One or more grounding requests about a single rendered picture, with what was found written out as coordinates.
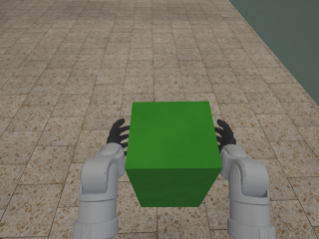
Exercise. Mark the robot right forearm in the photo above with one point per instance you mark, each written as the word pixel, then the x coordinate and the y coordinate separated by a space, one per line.
pixel 248 191

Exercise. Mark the right robot hand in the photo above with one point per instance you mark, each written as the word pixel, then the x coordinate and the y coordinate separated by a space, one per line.
pixel 226 133

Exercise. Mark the left robot hand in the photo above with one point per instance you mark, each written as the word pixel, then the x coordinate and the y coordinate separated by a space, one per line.
pixel 116 130

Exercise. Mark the carton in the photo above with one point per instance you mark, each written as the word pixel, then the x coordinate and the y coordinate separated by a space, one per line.
pixel 172 155

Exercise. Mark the robot left forearm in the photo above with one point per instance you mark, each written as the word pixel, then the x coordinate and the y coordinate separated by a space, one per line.
pixel 99 184

